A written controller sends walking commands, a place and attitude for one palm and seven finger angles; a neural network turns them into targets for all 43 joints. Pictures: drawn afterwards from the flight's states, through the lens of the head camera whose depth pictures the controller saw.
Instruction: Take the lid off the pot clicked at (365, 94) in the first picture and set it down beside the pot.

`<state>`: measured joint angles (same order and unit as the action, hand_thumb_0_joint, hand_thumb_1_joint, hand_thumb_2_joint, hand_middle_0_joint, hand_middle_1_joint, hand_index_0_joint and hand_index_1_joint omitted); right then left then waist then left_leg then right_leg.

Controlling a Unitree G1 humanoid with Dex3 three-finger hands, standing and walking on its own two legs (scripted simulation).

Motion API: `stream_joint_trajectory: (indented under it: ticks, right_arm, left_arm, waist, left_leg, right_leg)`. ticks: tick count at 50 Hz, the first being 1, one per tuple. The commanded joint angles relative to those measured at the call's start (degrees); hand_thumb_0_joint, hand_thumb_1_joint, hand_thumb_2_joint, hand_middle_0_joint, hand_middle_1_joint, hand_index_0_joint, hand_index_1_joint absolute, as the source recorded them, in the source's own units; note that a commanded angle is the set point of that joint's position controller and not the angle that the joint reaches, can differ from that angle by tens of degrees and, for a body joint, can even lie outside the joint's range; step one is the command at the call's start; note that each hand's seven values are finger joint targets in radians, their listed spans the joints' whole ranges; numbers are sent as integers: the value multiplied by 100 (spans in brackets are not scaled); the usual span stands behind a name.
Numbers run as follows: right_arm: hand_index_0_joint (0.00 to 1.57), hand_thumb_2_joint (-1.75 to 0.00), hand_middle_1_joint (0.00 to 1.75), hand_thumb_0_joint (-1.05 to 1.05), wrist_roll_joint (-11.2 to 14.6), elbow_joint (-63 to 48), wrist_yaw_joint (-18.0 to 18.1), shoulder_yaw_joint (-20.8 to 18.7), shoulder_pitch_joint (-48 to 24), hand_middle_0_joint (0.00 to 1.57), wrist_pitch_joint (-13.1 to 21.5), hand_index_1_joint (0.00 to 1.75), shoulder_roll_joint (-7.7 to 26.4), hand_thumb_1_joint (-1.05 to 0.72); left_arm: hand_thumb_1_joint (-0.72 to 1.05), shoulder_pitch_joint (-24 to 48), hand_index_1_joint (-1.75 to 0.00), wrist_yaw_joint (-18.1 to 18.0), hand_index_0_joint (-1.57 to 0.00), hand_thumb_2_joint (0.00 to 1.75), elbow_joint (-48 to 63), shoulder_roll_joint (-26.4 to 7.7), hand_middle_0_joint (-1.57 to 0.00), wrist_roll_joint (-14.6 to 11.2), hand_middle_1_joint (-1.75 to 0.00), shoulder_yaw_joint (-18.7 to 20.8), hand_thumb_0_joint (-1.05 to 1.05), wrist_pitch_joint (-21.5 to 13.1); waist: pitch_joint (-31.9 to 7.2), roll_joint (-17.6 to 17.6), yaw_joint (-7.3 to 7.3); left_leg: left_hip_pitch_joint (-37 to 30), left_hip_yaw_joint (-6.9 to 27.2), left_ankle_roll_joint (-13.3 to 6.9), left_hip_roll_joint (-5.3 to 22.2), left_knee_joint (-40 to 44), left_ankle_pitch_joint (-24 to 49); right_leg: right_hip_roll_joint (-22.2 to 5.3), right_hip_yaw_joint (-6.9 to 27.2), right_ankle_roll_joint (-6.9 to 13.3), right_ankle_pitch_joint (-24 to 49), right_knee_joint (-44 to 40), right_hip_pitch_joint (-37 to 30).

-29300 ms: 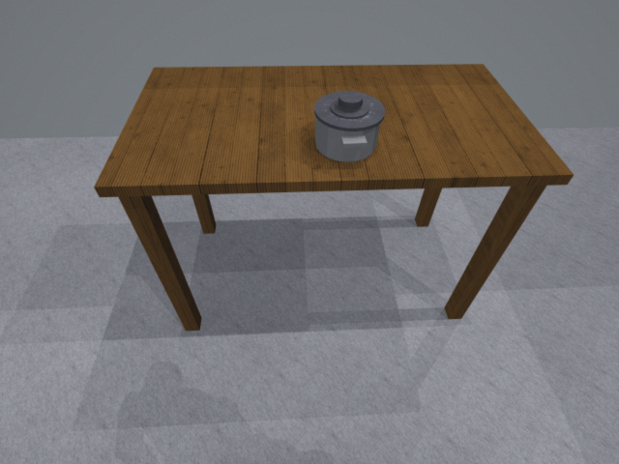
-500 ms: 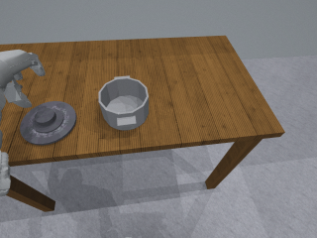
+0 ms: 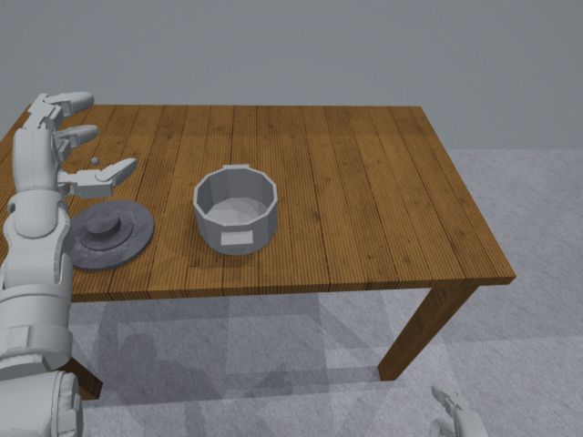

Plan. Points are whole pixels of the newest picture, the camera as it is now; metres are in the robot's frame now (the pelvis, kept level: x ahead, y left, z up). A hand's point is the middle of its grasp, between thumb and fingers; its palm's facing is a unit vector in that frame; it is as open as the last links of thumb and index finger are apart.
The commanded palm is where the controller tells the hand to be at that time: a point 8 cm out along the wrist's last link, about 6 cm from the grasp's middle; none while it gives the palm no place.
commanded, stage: draw the hand back to the body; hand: left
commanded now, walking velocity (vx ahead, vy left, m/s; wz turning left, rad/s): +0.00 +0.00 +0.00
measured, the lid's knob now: (103, 223) +0.46 +0.35 -0.03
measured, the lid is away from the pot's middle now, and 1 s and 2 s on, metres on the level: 0.24 0.24 0.24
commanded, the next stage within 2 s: step back with the hand held close in 1.46 s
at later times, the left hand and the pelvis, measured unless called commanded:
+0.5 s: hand (93, 208) +0.33 +0.25 +0.17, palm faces +0.47 -0.84 -0.25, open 8.5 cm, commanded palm +0.27 +0.28 +0.18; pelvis +0.02 -0.04 +0.00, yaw +0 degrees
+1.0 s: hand (72, 272) +0.25 +0.24 +0.16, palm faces +0.43 -0.85 -0.29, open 7.5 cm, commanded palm +0.19 +0.27 +0.18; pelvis +0.02 -0.02 +0.00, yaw +0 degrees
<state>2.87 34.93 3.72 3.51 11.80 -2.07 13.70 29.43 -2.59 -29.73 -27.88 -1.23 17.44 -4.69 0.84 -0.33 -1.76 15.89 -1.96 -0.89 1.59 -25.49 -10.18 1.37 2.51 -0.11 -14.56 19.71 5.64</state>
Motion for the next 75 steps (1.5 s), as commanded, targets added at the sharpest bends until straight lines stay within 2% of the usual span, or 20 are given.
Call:
stream_joint_trajectory:
  ticks: [1,2,4,5,9,11,13,17,19,21,28,30,37,43,47,51,57,64,71,75]
  right_arm:
    - [20,-90,30,0,-57,-496,44,-445,-282,20,282,30,1007,-90]
    - [20,-90,30,0,-60,-476,51,-472,-308,20,277,30,1016,-90]
    - [20,-90,30,0,-35,-468,69,-481,-421,20,322,30,1024,-90]
    - [20,-90,30,0,-21,-488,68,-484,-518,20,374,30,1018,-90]
    - [20,-90,30,0,-36,-454,64,-480,-629,20,511,30,968,-90]
    - [20,-90,30,0,-46,-413,51,-486,-656,20,494,30,962,-90]
    - [20,-90,30,0,-36,-372,64,-489,-692,20,408,30,944,-90]
    - [20,-90,30,0,-36,-477,65,-470,-917,20,464,30,867,-90]
    - [20,-90,30,0,-60,-496,64,-456,-976,20,514,30,836,-90]
    - [20,-90,30,0,-75,-443,66,-465,-996,20,497,30,839,-90]
    - [20,-90,30,0,-87,-545,38,-455,-1103,20,552,30,731,-90]
    - [20,-90,30,0,-101,-556,33,-458,-1156,20,614,30,708,-90]
    - [20,-90,30,0,-142,-567,44,-455,-1189,20,603,30,655,-90]
    - [20,-90,30,0,-191,-628,39,-437,-1257,20,737,30,595,-90]
    - [20,-90,30,0,-227,-599,34,-428,-1226,20,742,30,565,-90]
    - [20,-90,30,0,-232,-672,-1,-415,-1269,20,799,30,530,-90]
    - [20,-90,30,0,-268,-666,1,-404,-1246,20,805,30,505,-90]
    - [20,-90,30,0,-301,-711,-14,-390,-1255,20,903,30,474,-90]
    - [20,-90,30,0,-306,-627,75,-386,-1278,20,957,30,481,-90]
    - [20,-90,30,0,-311,-664,51,-387,-1298,20,1019,30,471,-90]
  left_arm:
    - [22,1243,-68,-214,-32,76,1479,-1571,-32,-233,-68,653,0,-224]
    - [24,1100,-66,-203,-32,76,1368,-1463,-32,-262,-66,604,0,-193]
    - [29,1378,-64,-205,-31,77,1690,-1433,-31,-282,-64,512,0,-207]
    - [31,1657,-62,-213,-31,78,2151,-1437,-31,-282,-62,466,0,-263]
    - [41,1107,-57,-302,-29,80,2736,-1347,-29,-272,-57,534,0,-234]
    - [45,480,-55,-320,-28,81,2668,-1363,-28,-308,-55,698,0,-172]
    - [50,-73,-52,-281,-27,82,2263,-1168,-27,-356,-52,673,0,-42]
    - [60,-41,-47,-279,-26,84,3309,-1309,-26,-365,-47,801,0,-167]
    - [64,-343,-44,-304,-25,85,3564,-1288,-25,-372,-44,871,0,-175]
    - [69,-693,-42,-306,-24,86,3340,-1277,-24,-400,-42,966,0,-132]
    - [85,-1402,-33,-257,-21,89,4116,-897,-21,-441,-33,828,0,-147]
    - [90,-1340,-30,-266,-20,90,4572,-840,-20,-432,-30,758,0,-214]
    - [90,-2466,-30,-253,-20,90,4634,-605,-20,-477,-30,805,0,-121]
    - [90,-2915,-30,-289,-20,90,5646,-530,-20,-442,-30,707,0,-212]
    - [90,-3595,-30,-294,-20,90,5619,-433,-20,-448,-30,764,0,-218]
    - [90,-3908,-30,-260,-20,90,6267,-259,-20,-435,-30,528,0,-293]
    - [90,-4731,-30,-267,-20,90,6352,-207,-20,-446,-30,619,0,-312]
    - [90,-5446,-30,-242,-20,90,6986,-33,-20,-387,-30,406,0,-407]
    - [90,-5126,-30,-309,-20,90,6810,-50,-20,-391,-30,442,0,-430]
    - [90,-5372,-30,-278,-20,90,7051,19,-20,-367,-30,318,0,-466]
  waist:
    - [-1522,594,165]
    - [-1413,272,149]
    - [-1343,182,118]
    - [-1432,314,101]
    - [-1673,613,190]
    - [-1575,434,258]
    - [-1229,-132,271]
    - [-1481,357,337]
    - [-1559,379,386]
    - [-1224,28,378]
    - [-1267,257,433]
    - [-1275,463,400]
    - [-905,-32,468]
    - [-1010,511,510]
    - [-780,314,532]
    - [-728,540,515]
    - [-430,285,542]
    - [-390,525,553]
    - [41,332,471]
    - [-150,405,518]
  left_leg:
    - [-1626,27,-64,11,222,1205]
    - [-1537,-41,-98,3,218,1099]
    - [-1567,-102,-150,-27,231,987]
    - [-1743,-111,-171,-44,218,1084]
    - [-2033,-144,-201,-117,105,1470]
    - [-1853,-176,-212,-135,90,1477]
    - [-1510,-244,-229,-158,110,1232]
    - [-1748,-255,-240,-185,90,1319]
    - [-1803,-243,-232,-190,78,1496]
    - [-1595,-259,-230,-180,94,1314]
    - [-1771,-267,-227,-177,110,1413]
    - [-1918,-283,-229,-177,94,1510]
    - [-1799,-266,-239,-150,186,1385]
    - [-2089,-241,-221,-121,222,1623]
    - [-1954,-197,-200,-95,307,1488]
    - [-2030,-138,-167,-58,374,1406]
    - [-1815,-67,-140,-30,498,1016]
    - [-1821,-4,-124,-23,517,781]
    - [-1665,44,-117,-32,581,53]
    - [-1783,74,-126,-40,584,121]
  right_leg:
    - [237,-380,225,1747,-217,318]
    - [244,-373,180,1730,-233,367]
    - [242,-335,140,1689,-276,464]
    - [239,-308,141,1771,-304,472]
    - [228,-287,110,2191,-244,401]
    - [154,-243,49,2543,-229,227]
    - [88,-219,-78,2754,-203,216]
    - [38,-164,-100,2905,-175,111]
    - [18,-161,-120,3201,-124,13]
    - [7,-162,-168,3201,-151,82]
    - [-23,-145,-179,3333,-143,34]
    - [8,-168,-139,3214,-192,103]
    - [38,-240,-129,2873,-266,144]
    - [99,-309,-1,2504,-350,144]
    - [116,-366,31,2196,-415,148]
    - [121,-398,70,1879,-484,211]
    - [129,-444,77,1390,-608,256]
    - [119,-445,97,1059,-694,284]
    - [111,-404,88,330,-899,535]
    - [109,-387,98,391,-855,422]
